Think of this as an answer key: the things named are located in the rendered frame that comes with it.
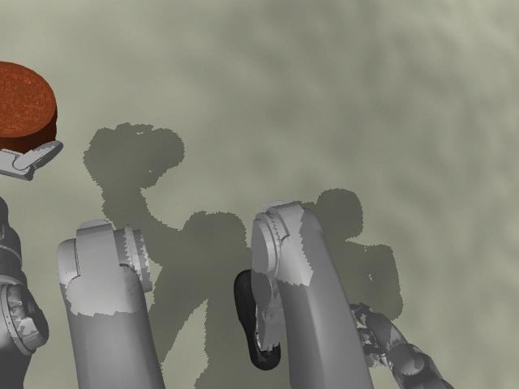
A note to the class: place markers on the cup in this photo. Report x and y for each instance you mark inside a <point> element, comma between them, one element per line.
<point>28,109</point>

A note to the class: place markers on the right robot arm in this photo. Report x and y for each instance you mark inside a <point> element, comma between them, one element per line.
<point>413,369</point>

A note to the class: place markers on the right robot hand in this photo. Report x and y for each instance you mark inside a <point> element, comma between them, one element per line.
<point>380,334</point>

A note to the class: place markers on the left robot hand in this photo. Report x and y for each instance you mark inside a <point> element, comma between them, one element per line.
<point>23,166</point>

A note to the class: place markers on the right robot foot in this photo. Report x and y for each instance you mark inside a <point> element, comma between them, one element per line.
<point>246,307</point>

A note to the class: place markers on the left robot arm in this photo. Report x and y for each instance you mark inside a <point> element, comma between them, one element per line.
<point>23,326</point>

